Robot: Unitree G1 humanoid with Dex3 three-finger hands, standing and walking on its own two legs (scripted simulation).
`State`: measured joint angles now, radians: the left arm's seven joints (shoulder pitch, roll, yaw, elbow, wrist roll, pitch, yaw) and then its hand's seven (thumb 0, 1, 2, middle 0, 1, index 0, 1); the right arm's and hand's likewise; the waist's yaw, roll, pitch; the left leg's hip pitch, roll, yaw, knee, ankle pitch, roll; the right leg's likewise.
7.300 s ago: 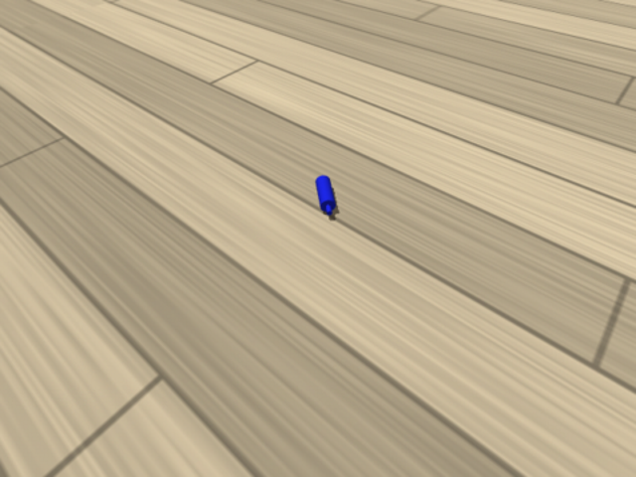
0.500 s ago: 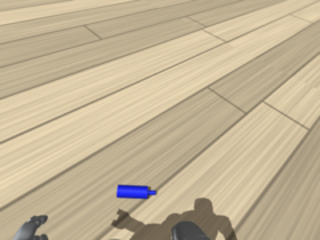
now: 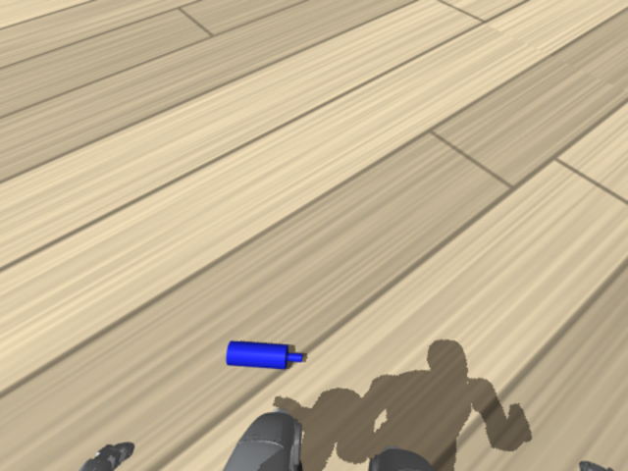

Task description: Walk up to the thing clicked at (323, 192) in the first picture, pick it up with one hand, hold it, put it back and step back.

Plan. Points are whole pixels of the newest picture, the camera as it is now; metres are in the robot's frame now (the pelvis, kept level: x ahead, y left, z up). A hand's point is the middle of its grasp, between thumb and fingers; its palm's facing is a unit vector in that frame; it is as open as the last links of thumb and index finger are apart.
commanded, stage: walk up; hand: left
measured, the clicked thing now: (265, 355) +0.44 +0.23 -0.70
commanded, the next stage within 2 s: none
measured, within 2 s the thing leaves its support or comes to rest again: neither
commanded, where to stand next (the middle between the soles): +0.07 -0.03 m, yaw +2 degrees
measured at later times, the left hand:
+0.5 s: hand out of the picture +0.04 +0.24 -0.12, palm faces +0.00 -0.87 -0.50, open 7.4 cm
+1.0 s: hand out of the picture +0.05 +0.24 -0.12, palm faces +0.02 -0.93 -0.37, open 7.4 cm
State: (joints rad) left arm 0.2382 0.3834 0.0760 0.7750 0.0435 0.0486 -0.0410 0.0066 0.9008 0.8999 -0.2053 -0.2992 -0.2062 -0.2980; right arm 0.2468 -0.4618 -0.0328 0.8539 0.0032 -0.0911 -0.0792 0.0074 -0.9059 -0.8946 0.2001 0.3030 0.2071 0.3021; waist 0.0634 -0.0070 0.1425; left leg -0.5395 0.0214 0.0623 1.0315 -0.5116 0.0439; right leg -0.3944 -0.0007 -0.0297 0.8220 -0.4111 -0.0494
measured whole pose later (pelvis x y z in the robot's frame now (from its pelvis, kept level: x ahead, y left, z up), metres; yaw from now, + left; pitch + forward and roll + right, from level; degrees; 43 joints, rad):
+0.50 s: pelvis -0.01 -0.05 +0.01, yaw +2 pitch -1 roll +2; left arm 0.21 0.39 0.03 0.94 0.03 -0.06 0.05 0.01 0.90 0.90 -0.21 -0.30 -0.21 -0.30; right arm 0.07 -0.45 -0.06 0.89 0.00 0.03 0.02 0.01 -0.91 -0.90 0.20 0.30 0.21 0.30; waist 0.02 0.05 0.15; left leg -0.41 0.02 -0.03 0.85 -0.47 0.03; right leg -0.35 -0.05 0.00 0.76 -0.39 0.01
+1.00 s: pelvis -0.02 -0.02 +0.03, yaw +2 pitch -2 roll +0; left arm 0.13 0.36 0.02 1.09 0.01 -0.03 0.00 0.01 0.90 0.90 -0.20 -0.30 -0.21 -0.30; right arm 0.15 -0.36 -0.01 1.11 -0.02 0.01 0.04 0.01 -0.91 -0.89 0.20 0.30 0.21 0.30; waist -0.01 0.01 0.06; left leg -0.25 0.04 -0.03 0.55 -0.27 -0.03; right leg -0.23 -0.03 0.01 0.53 -0.27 0.03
